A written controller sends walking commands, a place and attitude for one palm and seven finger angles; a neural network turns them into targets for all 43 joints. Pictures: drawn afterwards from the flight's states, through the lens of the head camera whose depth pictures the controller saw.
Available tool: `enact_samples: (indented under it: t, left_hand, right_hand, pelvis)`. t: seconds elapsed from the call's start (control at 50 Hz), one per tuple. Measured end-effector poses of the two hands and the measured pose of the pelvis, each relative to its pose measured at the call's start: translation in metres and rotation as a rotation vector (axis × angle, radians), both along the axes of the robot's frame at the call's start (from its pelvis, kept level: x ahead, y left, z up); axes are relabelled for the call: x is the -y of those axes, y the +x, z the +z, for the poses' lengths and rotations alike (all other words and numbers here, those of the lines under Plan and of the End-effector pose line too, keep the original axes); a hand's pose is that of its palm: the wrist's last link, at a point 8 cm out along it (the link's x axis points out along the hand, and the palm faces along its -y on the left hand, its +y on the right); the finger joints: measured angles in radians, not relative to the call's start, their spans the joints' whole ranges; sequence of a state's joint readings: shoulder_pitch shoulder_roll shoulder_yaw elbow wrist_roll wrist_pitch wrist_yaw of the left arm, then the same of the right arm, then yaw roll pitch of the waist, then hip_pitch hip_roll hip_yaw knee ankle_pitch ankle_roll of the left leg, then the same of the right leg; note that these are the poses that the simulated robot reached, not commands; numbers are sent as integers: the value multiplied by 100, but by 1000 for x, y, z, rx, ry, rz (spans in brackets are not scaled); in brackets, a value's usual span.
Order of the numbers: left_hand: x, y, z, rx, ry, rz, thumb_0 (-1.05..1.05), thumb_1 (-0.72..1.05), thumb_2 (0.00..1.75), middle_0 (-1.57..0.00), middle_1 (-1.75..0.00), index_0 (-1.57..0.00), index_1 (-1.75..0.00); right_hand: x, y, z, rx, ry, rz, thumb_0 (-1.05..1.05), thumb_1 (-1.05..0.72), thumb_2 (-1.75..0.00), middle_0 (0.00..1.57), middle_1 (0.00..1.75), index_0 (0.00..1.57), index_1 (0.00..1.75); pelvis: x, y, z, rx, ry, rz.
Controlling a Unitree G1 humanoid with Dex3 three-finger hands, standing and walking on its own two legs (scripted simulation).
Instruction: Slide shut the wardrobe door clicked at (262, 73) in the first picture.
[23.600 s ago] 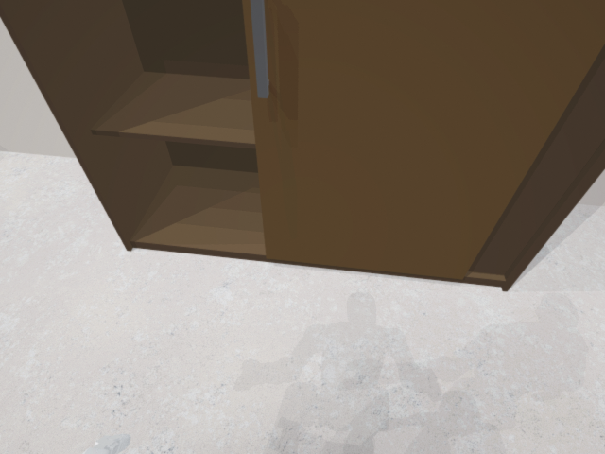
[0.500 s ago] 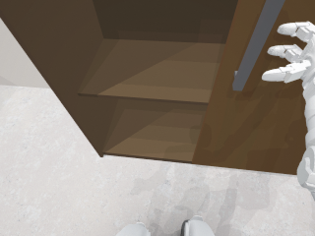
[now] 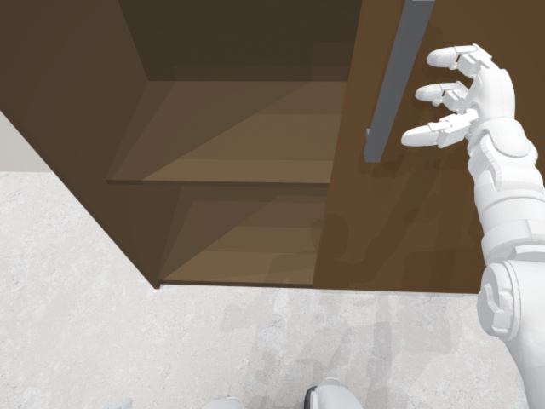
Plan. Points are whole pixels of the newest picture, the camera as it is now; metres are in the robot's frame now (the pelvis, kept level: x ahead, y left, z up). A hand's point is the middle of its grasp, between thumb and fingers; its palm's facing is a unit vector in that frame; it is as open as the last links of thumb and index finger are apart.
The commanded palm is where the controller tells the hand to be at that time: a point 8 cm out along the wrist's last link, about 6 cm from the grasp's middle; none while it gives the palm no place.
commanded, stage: feel for the door with the fingertips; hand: right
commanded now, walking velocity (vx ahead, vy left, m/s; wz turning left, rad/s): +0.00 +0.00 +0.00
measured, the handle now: (388, 84) +0.53 -0.11 +0.18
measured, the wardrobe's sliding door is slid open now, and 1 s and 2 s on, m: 0.58 0.56 0.56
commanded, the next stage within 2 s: slide the fingers in behind the handle in 0.30 s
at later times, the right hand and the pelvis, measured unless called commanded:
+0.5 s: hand (423, 103) +0.50 -0.15 +0.18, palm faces -0.05 +1.00 -0.03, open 13.5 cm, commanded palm +0.53 -0.18 +0.17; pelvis -0.01 +0.01 +0.00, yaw +2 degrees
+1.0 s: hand (416, 109) +0.49 -0.14 +0.17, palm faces -0.05 +1.00 -0.02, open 13.6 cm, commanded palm +0.48 -0.18 +0.17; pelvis +0.01 +0.00 +0.00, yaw +2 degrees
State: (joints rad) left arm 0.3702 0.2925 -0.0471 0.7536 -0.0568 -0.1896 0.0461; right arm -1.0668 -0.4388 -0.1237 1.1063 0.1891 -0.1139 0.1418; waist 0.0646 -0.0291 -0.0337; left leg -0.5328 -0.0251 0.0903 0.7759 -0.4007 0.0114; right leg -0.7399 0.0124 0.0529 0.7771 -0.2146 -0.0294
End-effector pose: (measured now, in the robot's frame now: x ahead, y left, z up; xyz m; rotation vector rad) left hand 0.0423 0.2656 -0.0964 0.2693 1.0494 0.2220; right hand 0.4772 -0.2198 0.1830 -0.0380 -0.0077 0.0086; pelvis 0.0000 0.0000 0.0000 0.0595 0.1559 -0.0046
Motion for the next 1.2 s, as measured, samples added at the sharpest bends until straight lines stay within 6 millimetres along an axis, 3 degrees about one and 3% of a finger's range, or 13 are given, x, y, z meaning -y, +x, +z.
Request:
enact_samples:
  t: [0.2, 0.58, 0.76, 0.94, 1.2]
  left_hand:
    - [2, -1, 1, 16, -11, 7, 1, 91, 89, -20, -30, -20, -30]
    - [-12, -43, 3, -25, -1, 96, 1, 91, 89, -20, -30, -20, -30]
    - [-11, -50, 1, -41, -10, 111, 1, 91, 89, -20, -30, -20, -30]
    - [-1, -29, -1, -23, -38, 96, 1, 91, 89, -20, -30, -20, -30]
    - [12, 32, 3, 62, -61, 26, 1, 91, 89, -20, -30, -20, -30]
  right_hand:
    - [-8, 0, -1, 4, 1, 14, -1, 50, -30, 38, 129, 38, 126]
    - [-17, 0, 0, -9, 16, 48, -1, 50, -30, 38, 125, 40, 123]
    - [-18, -1, 0, -14, 24, 49, -1, 50, -30, 38, 124, 40, 122]
    - [-22, -2, -10, 7, 32, 41, -1, 50, -30, 36, 126, 37, 124]
    - [-21, -1, -10, 16, 14, 45, -1, 50, -30, 40, 124, 38, 124]
  pelvis:
    - [-1, 0, 3, 5, -7, 9]
    - [-10, -7, 4, 3, -7, 32]
    - [-10, -8, 1, 4, 1, 31]
    - [-4, 2, 1, 13, -2, 36]
    - [0, 21, 6, 28, -12, 31]
